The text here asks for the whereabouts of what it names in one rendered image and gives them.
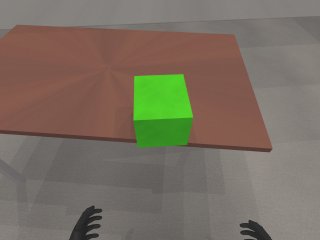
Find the robot left hand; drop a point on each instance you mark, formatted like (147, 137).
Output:
(81, 228)

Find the robot right hand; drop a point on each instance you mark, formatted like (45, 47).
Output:
(258, 231)

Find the carton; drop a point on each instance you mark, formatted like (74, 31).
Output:
(162, 113)

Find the table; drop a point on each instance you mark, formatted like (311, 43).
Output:
(78, 83)

